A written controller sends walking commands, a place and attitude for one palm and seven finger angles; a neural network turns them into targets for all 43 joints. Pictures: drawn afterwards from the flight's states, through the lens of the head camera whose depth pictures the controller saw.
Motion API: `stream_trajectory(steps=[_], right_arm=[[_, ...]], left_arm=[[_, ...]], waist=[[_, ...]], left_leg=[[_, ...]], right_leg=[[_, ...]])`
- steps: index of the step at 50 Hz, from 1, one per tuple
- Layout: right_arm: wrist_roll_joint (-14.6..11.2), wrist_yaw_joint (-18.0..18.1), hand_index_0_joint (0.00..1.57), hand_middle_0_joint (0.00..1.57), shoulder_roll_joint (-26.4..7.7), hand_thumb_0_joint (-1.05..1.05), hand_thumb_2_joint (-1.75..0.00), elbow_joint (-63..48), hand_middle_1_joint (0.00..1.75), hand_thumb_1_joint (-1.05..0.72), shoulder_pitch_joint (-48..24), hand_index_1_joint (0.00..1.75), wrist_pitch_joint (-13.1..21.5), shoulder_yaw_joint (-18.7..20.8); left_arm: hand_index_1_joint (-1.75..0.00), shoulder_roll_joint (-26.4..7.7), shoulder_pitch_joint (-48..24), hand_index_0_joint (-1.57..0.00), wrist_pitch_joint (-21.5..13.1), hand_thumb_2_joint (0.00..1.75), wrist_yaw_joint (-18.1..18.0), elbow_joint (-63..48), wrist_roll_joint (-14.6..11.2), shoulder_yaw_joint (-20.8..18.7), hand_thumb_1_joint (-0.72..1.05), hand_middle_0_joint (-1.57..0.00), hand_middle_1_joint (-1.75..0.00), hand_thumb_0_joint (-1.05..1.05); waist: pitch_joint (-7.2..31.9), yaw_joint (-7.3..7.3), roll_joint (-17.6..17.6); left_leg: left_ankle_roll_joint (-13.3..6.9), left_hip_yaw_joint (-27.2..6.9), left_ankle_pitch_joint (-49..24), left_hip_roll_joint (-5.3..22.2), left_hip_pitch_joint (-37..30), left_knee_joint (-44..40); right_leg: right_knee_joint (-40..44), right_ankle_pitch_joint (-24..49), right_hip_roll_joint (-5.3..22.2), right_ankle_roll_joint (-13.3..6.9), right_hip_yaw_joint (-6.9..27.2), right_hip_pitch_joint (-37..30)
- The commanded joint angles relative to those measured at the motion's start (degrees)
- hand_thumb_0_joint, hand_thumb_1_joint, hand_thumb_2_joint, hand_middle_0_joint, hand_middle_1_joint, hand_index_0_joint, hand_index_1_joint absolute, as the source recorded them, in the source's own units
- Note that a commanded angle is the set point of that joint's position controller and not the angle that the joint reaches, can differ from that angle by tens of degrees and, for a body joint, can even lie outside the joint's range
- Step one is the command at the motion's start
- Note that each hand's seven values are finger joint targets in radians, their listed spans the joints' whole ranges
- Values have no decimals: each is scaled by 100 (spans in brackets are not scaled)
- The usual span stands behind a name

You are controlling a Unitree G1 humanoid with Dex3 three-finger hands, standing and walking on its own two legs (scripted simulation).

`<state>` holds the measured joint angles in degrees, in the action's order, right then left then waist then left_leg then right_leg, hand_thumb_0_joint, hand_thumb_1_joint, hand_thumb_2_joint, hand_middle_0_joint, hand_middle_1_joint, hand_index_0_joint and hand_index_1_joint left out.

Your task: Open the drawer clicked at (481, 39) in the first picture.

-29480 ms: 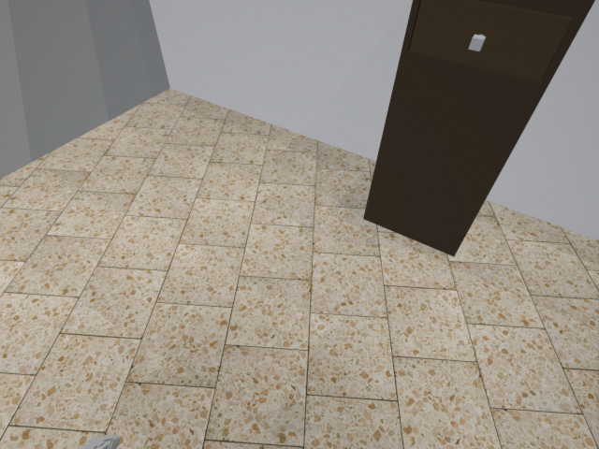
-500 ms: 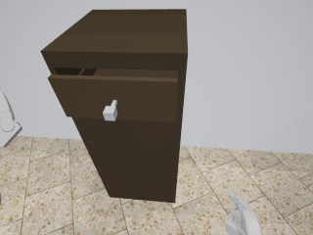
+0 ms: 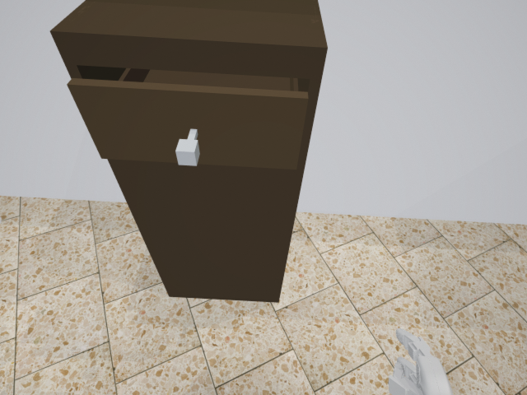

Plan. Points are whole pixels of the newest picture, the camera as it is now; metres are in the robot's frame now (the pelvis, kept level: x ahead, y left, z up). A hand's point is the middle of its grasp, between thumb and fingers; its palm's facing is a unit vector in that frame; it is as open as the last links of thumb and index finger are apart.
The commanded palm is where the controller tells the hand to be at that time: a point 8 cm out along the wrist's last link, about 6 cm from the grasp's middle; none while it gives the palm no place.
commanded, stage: step back with the hand held close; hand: left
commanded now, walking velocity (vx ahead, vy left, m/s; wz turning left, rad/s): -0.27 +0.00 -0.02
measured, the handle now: (190, 145) +0.48 +0.16 +0.11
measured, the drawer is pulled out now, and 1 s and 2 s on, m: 0.05 0.05 0.05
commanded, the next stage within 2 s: stop stepping back and stand still in 0.54 s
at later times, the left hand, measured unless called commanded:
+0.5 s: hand out of the picture +0.08 +0.26 +0.31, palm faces +0.59 -0.73 -0.35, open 7.4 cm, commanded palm +0.02 +0.31 +0.30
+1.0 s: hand out of the picture -0.04 +0.26 +0.32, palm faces +0.65 -0.69 -0.31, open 7.4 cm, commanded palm -0.09 +0.29 +0.30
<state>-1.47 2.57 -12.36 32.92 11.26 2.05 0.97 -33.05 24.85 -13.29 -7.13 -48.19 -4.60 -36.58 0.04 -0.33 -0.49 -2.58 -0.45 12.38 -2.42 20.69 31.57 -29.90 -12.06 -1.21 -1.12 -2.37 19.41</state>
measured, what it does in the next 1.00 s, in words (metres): walks backwards: left foot, then right foot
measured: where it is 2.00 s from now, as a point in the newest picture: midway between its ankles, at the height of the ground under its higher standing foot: outside the picture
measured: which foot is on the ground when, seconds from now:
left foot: down 0.00-0.18, up 0.20-0.28, down 0.30-0.72, up 0.74-0.92, down 0.94-1.00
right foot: down 0.00-0.32, up 0.34-0.72, down 0.74-1.00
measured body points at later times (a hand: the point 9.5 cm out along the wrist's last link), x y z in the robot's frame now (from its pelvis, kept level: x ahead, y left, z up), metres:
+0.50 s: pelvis -0.10 +0.02 +0.01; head -0.07 +0.07 +0.45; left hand +0.04 +0.30 +0.33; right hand +0.05 -0.20 -0.07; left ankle -0.03 +0.11 -0.73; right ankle -0.14 -0.13 -0.65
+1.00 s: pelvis -0.21 +0.01 +0.00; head -0.25 +0.01 +0.45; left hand -0.08 +0.29 +0.34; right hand -0.09 -0.26 -0.09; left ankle -0.20 +0.12 -0.73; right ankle -0.28 -0.11 -0.73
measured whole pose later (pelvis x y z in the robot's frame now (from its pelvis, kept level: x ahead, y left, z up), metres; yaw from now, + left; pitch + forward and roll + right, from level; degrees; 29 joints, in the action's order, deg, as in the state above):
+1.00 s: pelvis -0.21 +0.01 +0.00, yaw +1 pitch +1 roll +0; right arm -1.7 4.5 -15.7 39.7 17.4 3.5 1.4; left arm -30.1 13.5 -14.4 -8.4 -36.6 -4.0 -36.4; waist 6.6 0.3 -0.1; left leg -0.5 1.3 17.4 0.2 18.6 33.6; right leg -32.4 -22.9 1.4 0.2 -4.8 10.4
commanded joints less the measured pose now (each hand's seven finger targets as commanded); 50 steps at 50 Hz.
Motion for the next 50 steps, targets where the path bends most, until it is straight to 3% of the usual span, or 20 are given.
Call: stream_trajectory(steps=[1, 5, 10, 14, 16, 17, 19, 22, 26, 32, 34, 35, 36, 37, 38, 39, 41, 45, 48, 50], right_arm=[[17, 88, 20, 20, -840, 0, -90, -797, 30, -90, -451, 30, 349, 287], [-44, 69, 20, 20, -826, 0, -90, -778, 30, -90, -505, 30, 382, 257], [-48, 46, 20, 20, -747, 0, -90, -691, 30, -90, -596, 30, 352, 205], [37, 126, 20, 20, -679, 0, -90, -816, 30, -90, -596, 30, 313, 70], [109, 189, 20, 20, -920, 0, -90, -909, 30, -90, -633, 30, 395, 155], [182, 145, 20, 20, -708, 0, -90, -947, 30, -90, -502, 30, 544, 158], [301, 63, 20, 20, -566, 0, -90, -729, 30, -90, -262, 30, 733, 247], [190, -66, 20, 20, -644, 0, -90, -500, 30, -90, -246, 30, 893, 365], [117, -120, 20, 20, -600, 0, -90, -295, 30, -90, -294, 30, 868, 361], [124, -133, 20, 20, -579, 0, -90, -407, 30, -90, -609, 30, 792, 247], [65, -152, 20, 20, -567, 0, -90, -630, 30, -90, -712, 30, 697, 176], [13, -162, 20, 20, -516, 0, -90, -694, 30, -90, -673, 30, 611, 162], [17, -171, 20, 20, -441, 0, -90, -702, 30, -90, -668, 30, 477, 123], [9, -128, 20, 20, -501, 0, -90, -641, 30, -90, -783, 30, 412, 47], [71, -129, 20, 20, -539, 0, -90, -635, 30, -90, -678, 30, 432, -37], [-57, -134, 20, 20, -482, 0, -90, -568, 30, -90, -481, 30, 471, 33], [-66, -15, 20, 20, -559, 0, -90, -691, 30, -90, -710, 30, 470, 73], [19, 221, 20, 20, -690, 0, -90, -408, 30, -90, -441, 30, 491, 54], [-32, 263, 20, 20, -1026, 0, -90, -485, 30, -90, -386, 30, 552, 190], [-33, 213, 20, 20, -887, 0, -90, -503, 30, -90, -232, 30, 530, 125]], left_arm=[[-30, -945, -705, -20, -229, 90, -220, -156, -60, -849, 90, -20, -30, 0], [-30, -799, -1365, -20, -173, 90, -194, 500, -5, -585, 90, -20, -30, 0], [-30, -666, -1742, -20, -176, 90, -231, 150, 118, -39, 90, -20, -30, 0], [-30, -857, -1468, -20, -147, 90, -279, -430, 119, -284, 90, -20, -30, 0], [-30, -999, -1519, -20, -320, 90, -336, -1017, 128, -519, 90, -20, -30, 0], [-30, -910, -1674, -20, -427, 90, -357, -1339, 148, -595, 90, -20, -30, 0], [-30, -952, -1669, -20, -488, 90, -334, -1367, 157, -704, 90, -20, -30, 0], [-30, -693, -1331, -20, -438, 90, -280, -1248, 108, -551, 90, -20, -30, 0], [-30, -588, -1454, -20, -229, 90, -199, -444, -2, -477, 90, -20, -30, 0], [-30, -765, -1503, -20, -163, 90, -86, -292, -202, -508, 90, -20, -30, 0], [-30, -945, -1015, -20, -182, 90, -27, -464, -271, -670, 90, -20, -30, 0], [-30, -1084, -769, -20, -200, 90, 1, -625, -259, -729, 90, -20, -30, 0], [-30, -1543, -542, -20, -232, 90, -50, -811, -238, -1054, 90, -20, -30, 0], [-30, -1513, -498, -20, -285, 90, -89, -895, -303, -1056, 90, -20, -30, 0], [-30, -1677, -552, -20, -370, 90, -156, -931, -260, -1321, 90, -20, -30, 0], [-30, -1162, -360, -20, -299, 90, -105, -799, -206, -1002, 90, -20, -30, 0], [-30, -1238, -670, -20, -245, 90, -154, -768, -165, -1178, 90, -20, -30, 0], [-30, -800, -1348, -20, -94, 90, -264, 812, -13, -533, 90, -20, -30, 0], [-30, -738, -2111, -20, -68, 90, -196, 1235, 68, -86, 90, -20, -30, 0], [-30, -827, -2205, -20, -81, 90, -179, 1104, 163, -110, 90, -20, -30, 0]], waist=[[1070, 21, 762], [421, -85, 231], [309, -86, -857], [513, -61, -117], [404, 1, 1958], [579, 18, 2438], [955, -117, 1791], [1455, -32, 1202], [1371, -131, 1577], [1345, -63, 1708], [1434, 34, 1338], [1395, -4, 571], [1408, 32, -635], [907, 119, -899], [975, 39, -386], [1270, -20, -848], [930, -92, -906], [343, -120, -31], [158, -36, 750], [312, -143, 806]], left_leg=[[-26, -1067, -1033, 1264, 503, -911], [-63, -929, 1232, 1017, 1196, -682], [197, -129, 1185, 294, -670, 2278], [173, -48, 976, 447, -562, 124], [-309, -1747, 1568, 1560, 605, -1736], [-590, -2338, 887, 2162, 1051, -1940], [-633, -2144, -752, 2236, 294, -1573], [-442, -1108, -3596, 1822, -1326, -647], [-311, -943, -3128, 1716, -1557, -1087], [-91, -872, -618, 1562, -626, -1936], [215, -469, 793, 1076, -73, -1668], [440, 13, 1130, 554, -175, -638], [599, 214, 742, 112, -250, 1347], [590, -83, 988, 42, 674, 2763], [519, -162, 953, 199, 1276, 3090], [440, -304, 630, 253, 1450, 3147], [393, -158, 338, 493, 1163, 2332], [138, 325, 216, 365, -585, -403], [-289, -805, -88, 1112, -799, -706], [-320, -947, -1021, 1132, -440, -617]], right_leg=[[-332, 354, 338, 18, 424, -1049], [207, -789, 639, -69, 884, -507], [2131, -2702, 1938, -526, 1560, 1991], [1210, -1787, 1351, -267, 672, 1104], [-1086, -1445, 306, 56, 181, 437], [-2506, -1409, -91, 126, 191, 274], [-3876, -1777, -78, 86, 652, 858], [-3379, -1635, -157, 223, 347, 1262], [-2467, -1745, -312, 272, 37, 858], [-595, -1764, -400, 116, -260, -521], [851, -1053, -147, -131, -317, -1477], [1568, -996, 438, -399, 138, -1156], [2219, -1352, 1771, -814, 1556, -305], [2235, -764, 2354, -1030, 1985, 55], [1841, 451, 2393, -989, 1516, -355], [1450, 684, 1990, -735, 1098, -925], [1172, 1096, 1643, -631, 916, -850], [928, 81, 1235, -406, 687, -239], [64, -148, 491, 69, 307, -23], [-141, 415, 321, 116, -18, -356]])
